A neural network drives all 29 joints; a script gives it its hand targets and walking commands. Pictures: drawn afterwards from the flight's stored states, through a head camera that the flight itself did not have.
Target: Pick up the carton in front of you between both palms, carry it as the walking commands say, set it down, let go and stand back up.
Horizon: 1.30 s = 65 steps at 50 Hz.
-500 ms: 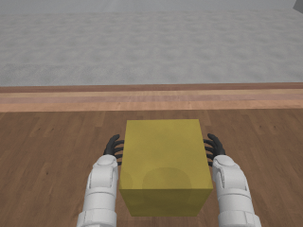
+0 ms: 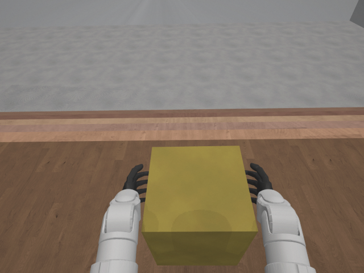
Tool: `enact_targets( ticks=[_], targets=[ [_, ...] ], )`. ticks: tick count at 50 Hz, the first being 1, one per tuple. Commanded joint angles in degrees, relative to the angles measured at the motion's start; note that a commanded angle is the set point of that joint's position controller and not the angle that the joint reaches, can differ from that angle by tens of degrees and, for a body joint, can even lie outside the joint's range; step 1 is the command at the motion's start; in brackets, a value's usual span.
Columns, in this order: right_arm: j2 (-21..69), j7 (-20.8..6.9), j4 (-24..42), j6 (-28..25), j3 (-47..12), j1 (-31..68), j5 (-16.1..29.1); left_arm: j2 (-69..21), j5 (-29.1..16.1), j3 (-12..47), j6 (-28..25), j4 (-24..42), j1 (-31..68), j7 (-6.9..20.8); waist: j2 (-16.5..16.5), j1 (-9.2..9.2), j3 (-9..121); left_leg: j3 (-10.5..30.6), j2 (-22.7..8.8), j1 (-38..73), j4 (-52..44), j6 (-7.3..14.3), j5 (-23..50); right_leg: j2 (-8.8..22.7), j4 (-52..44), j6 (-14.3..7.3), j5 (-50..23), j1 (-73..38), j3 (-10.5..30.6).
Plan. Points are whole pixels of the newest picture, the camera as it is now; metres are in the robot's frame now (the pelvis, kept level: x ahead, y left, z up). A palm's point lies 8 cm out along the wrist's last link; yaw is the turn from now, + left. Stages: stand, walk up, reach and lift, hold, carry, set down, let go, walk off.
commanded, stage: hold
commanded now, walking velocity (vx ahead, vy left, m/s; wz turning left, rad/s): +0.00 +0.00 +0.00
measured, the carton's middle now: (196, 208) +0.29 +0.00 -0.03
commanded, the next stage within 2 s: carry in 1.04 s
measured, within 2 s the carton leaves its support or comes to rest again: neither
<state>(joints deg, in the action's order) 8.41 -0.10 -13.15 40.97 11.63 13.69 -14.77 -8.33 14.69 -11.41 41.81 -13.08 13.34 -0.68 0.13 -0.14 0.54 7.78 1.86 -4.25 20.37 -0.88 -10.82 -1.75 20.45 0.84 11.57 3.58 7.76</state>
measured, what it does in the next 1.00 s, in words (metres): stands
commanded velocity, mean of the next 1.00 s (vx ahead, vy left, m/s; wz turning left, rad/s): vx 0.00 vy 0.00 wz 0.00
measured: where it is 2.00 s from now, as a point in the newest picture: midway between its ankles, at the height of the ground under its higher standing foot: (198, 267)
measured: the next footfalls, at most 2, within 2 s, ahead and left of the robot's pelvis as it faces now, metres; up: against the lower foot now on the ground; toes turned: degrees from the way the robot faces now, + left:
left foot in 1.44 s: +0.13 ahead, +0.09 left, +0.00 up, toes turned +6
right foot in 1.76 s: +0.41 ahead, -0.15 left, +0.00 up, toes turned -12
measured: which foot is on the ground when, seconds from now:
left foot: down 0.00-1.00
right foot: down 0.00-1.00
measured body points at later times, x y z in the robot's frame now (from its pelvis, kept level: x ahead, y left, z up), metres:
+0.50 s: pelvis -0.01 +0.00 +0.00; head -0.06 +0.00 +0.45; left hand +0.29 +0.15 +0.04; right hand +0.29 -0.15 +0.04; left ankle +0.01 +0.13 -0.75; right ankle +0.00 -0.13 -0.75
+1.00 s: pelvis +0.00 +0.00 +0.00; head -0.05 +0.00 +0.45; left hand +0.29 +0.15 +0.04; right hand +0.29 -0.15 +0.04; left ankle +0.01 +0.13 -0.75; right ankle +0.00 -0.13 -0.75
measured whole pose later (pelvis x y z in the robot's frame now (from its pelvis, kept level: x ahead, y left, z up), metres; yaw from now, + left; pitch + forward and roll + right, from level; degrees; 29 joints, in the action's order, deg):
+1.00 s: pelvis +0.00 +0.00 +0.00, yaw +0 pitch -7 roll +0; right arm 8.7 -0.7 -13.1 43.6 12.3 15.0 -15.9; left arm -8.6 15.9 -12.1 44.6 -12.8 14.6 -0.1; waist 0.2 0.0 -0.2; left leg 7.3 1.7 -2.6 19.9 -0.8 -10.5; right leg -1.7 19.9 0.8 11.2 2.0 7.5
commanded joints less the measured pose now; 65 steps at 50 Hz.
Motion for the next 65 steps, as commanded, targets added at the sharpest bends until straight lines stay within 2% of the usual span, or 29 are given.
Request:
enact_targets(
  ticks=[1, 6, 19, 39, 51, 52, 53, 54, 55, 56, 59, 61, 62, 63, 64, 65],
  targets=[
    [53.54, -13.17, 3.43, 0.09, -32.29, 25.67, 14.89, -52.75, -15.59, 32.69, -0.91, 5.34, 27.88, 13.95, 0.17, 0.08, 14.38, -3.75, 4.05, 5.36, -2.23, -0.56, 14.24, -3.86, -2.58, 0.69, -15.09, -3.82, -3.46],
    [51.81, -13.32, -0.10, 1.46, -28.35, 26.49, 12.87, -50.87, -13.44, 28.97, 0.58, 2.00, 28.79, 14.19, -0.01, 0.06, 7.66, -4.44, 3.77, 2.92, -3.42, -0.19, 5.39, -3.61, -3.75, 0.25, -5.98, -0.73, -4.09],
    [53.86, -14.18, -1.99, 0.62, -28.35, 32.77, 12.99, -53.18, -13.64, 29.07, -0.21, 0.13, 34.98, 14.93, -0.11, 0.03, 10.67, -4.51, 3.47, 2.86, -2.39, -0.09, 2.82, -3.47, -2.78, 0.06, -3.26, -0.36, -4.37],
    [53.14, -13.90, 0.61, 0.91, -29.01, 28.58, 13.53, -52.90, -14.19, 29.75, 0.17, 2.59, 30.57, 14.44, -0.25, 0.08, 12.01, -4.21, 3.66, 5.06, -2.61, -0.51, 10.41, -3.85, -3.00, 0.35, -10.53, -2.63, -4.13],
    [52.99, -13.66, 1.70, 1.15, -29.44, 27.49, 13.81, -52.33, -14.45, 30.06, 0.33, 3.66, 29.58, 14.40, -0.12, 0.14, 11.74, -4.07, 3.76, 4.71, -2.68, -0.36, 10.45, -3.82, -2.98, 0.38, -11.00, -2.73, -3.88],
    [53.02, -13.64, 1.98, 1.18, -30.13, 28.75, 14.34, -52.47, -15.43, 30.72, 0.26, 3.77, 30.73, 14.43, -1.23, 0.15, 11.90, -3.60, -6.33, -1.75, 2.64, 0.52, 1.51, 6.33, 2.00, -0.54, -2.38, 5.01, -1.93],
    [53.24, -13.45, 1.89, 1.20, -30.50, 28.17, 14.51, -52.31, -15.72, 30.98, 0.23, 4.34, 31.14, 14.37, -0.97, 0.28, 13.06, -1.34, -5.83, -3.45, 0.89, 0.78, -10.93, 5.74, 0.52, -1.09, 10.00, 6.75, -0.21],
    [53.42, -13.21, 3.78, 1.24, -31.62, 28.47, 15.24, -52.65, -16.48, 32.51, 0.33, 5.93, 31.16, 14.21, -0.72, 0.25, 11.51, -0.86, -5.45, -6.94, -0.36, 1.18, -23.22, 5.10, -0.46, -1.33, 22.46, 10.27, 0.12],
    [53.51, -12.92, 5.48, 1.40, -32.87, 29.13, 16.06, -52.75, -17.20, 33.82, 0.49, 7.71, 32.12, 14.03, -0.60, 0.09, 10.05, -0.34, -5.54, -9.26, -0.54, 1.64, -29.81, 4.70, -0.16, -1.57, 28.59, 12.81, 0.00],
    [53.77, -12.54, 7.32, 1.68, -34.28, 29.60, 16.64, -52.99, -17.90, 35.40, 0.74, 9.42, 32.76, 13.78, -1.19, -0.04, 9.29, -0.42, -6.31, -9.90, -0.24, 2.05, -29.41, 4.71, 1.26, -1.46, 27.07, 14.52, -0.83],
    [53.73, -11.03, 13.74, 3.79, -38.97, 27.55, 19.07, -52.90, -20.89, 39.89, 2.74, 15.59, 31.08, 12.68, -3.31, -0.11, 15.66, 1.19, -9.10, -7.06, -0.09, 3.45, -21.78, 3.60, 8.65, -0.93, 15.00, 14.25, -6.18],
    [53.40, -9.82, 18.43, 6.03, -41.68, 26.38, 20.47, -52.44, -22.52, 42.72, 5.12, 20.41, 30.62, 11.79, -7.00, -0.44, 16.68, 4.50, -11.97, -6.19, -2.48, 5.24, -26.92, 2.29, 11.03, -0.74, 15.79, 16.41, -9.67],
    [52.98, -9.18, 20.91, 7.34, -42.70, 26.15, 20.99, -51.96, -23.18, 43.71, 6.42, 22.77, 30.30, 11.25, -8.31, -0.43, 15.25, 5.13, -12.84, -7.39, -3.42, 5.81, -29.31, 1.93, 10.09, -0.74, 16.34, 16.71, -10.99],
    [52.35, -8.53, 23.13, 8.67, -43.35, 25.92, 21.27, -51.39, -23.80, 44.38, 7.79, 24.84, 30.12, 10.68, -8.35, -0.37, 13.76, 4.14, -12.78, -9.84, -2.39, 5.86, -28.54, 2.56, 7.77, -0.84, 15.89, 14.88, -11.15],
    [51.66, -7.89, 24.91, 10.07, -43.77, 25.07, 21.45, -50.87, -24.21, 44.58, 9.17, 26.26, 29.25, 10.02, -5.39, -0.20, 12.76, 0.14, -10.82, -13.58, 1.24, 4.70, -24.51, 4.15, 4.44, -1.24, 15.44, 10.83, -9.37],
    [50.88, -7.26, 26.58, 11.52, -44.20, 23.83, 21.78, -49.94, -24.29, 44.33, 10.58, 27.19, 26.87, 9.26, 1.74, 0.27, 12.30, -6.04, -7.47, -19.30, 9.77, 2.73, -18.66, 8.69, 0.11, -2.63, 16.51, 5.78, -2.65]
  ],
)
